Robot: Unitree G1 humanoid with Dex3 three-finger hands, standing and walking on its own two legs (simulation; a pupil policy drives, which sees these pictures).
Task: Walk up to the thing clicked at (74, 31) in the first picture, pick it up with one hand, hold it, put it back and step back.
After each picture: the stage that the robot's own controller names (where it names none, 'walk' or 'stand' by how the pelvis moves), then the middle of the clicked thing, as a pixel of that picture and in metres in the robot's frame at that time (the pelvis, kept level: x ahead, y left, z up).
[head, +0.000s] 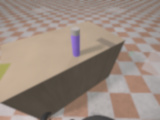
stand; (75, 43) +0.61 +0.16 +0.12
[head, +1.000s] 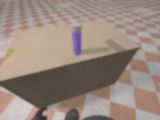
rise first; (76, 40) +0.59 +0.16 +0.15
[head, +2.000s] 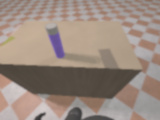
rise first; (56, 43) +0.50 +0.30 +0.15
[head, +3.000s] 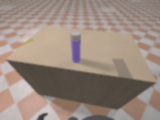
stand; (76, 48) +0.53 +0.16 +0.13
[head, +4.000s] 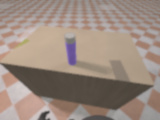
stand; (71, 50) +0.50 +0.17 +0.12
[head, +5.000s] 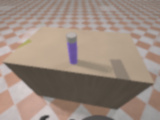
stand; (72, 50) +0.51 +0.17 +0.12
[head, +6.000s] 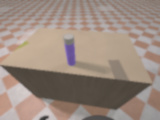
stand; (70, 51) +0.50 +0.18 +0.12
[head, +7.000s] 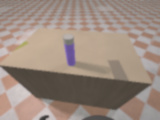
stand; (70, 51) +0.50 +0.19 +0.12
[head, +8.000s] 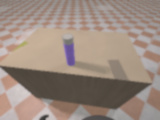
rise first; (69, 51) +0.49 +0.19 +0.12
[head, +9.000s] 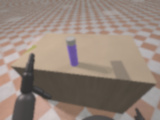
rise first; (72, 52) +0.51 +0.20 +0.12
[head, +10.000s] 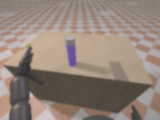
go down; (71, 52) +0.50 +0.19 +0.12
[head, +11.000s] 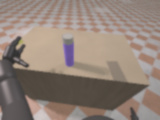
go down; (68, 51) +0.49 +0.19 +0.12
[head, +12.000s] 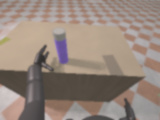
close in; (61, 48) +0.49 +0.20 +0.13
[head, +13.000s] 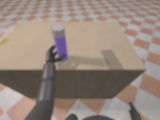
close; (61, 45) +0.50 +0.19 +0.15
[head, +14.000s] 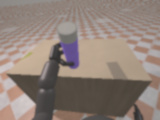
lift; (71, 51) +0.30 +0.11 +0.31
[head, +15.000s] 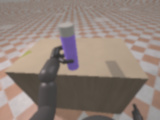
lift; (70, 49) +0.35 +0.13 +0.29
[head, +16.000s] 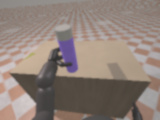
hold; (68, 52) +0.31 +0.13 +0.30
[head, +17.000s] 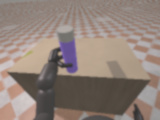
crouch; (69, 53) +0.32 +0.13 +0.29
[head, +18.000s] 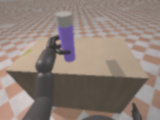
crouch; (67, 40) +0.37 +0.14 +0.33
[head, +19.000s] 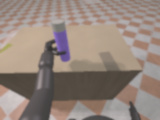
lower; (62, 43) +0.47 +0.17 +0.20
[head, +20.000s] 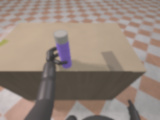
lower; (64, 52) +0.44 +0.16 +0.16
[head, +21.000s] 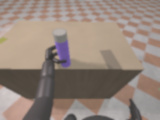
lower; (63, 50) +0.45 +0.17 +0.16
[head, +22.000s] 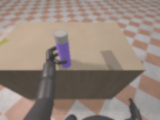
lower; (64, 51) +0.44 +0.16 +0.15
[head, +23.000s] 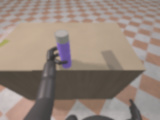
rest; (64, 51) +0.45 +0.16 +0.15
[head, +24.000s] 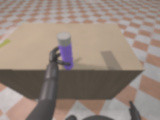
open; (66, 53) +0.44 +0.15 +0.15
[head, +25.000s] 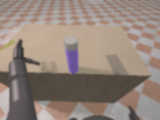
sink last; (72, 57) +0.41 +0.13 +0.14
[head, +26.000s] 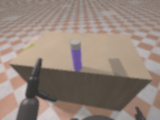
stand; (76, 56) +0.46 +0.15 +0.13
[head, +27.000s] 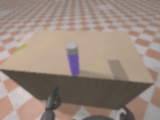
stand; (73, 60) +0.40 +0.14 +0.12
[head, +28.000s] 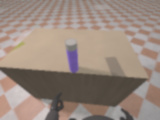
stand; (72, 57) +0.43 +0.15 +0.12
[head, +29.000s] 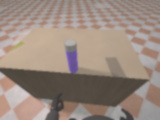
stand; (72, 58) +0.42 +0.16 +0.12
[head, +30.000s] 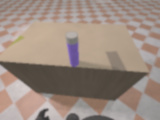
walk; (73, 51) +0.46 +0.15 +0.13
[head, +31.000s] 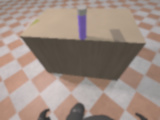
walk; (82, 24) +0.74 +0.14 +0.14
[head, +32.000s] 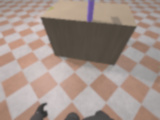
stand; (90, 8) +1.11 +0.10 +0.15
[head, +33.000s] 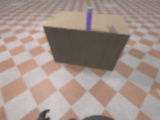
stand; (88, 19) +1.12 +0.10 +0.12
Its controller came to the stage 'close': yes
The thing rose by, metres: 0.21
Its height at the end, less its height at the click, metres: +0.00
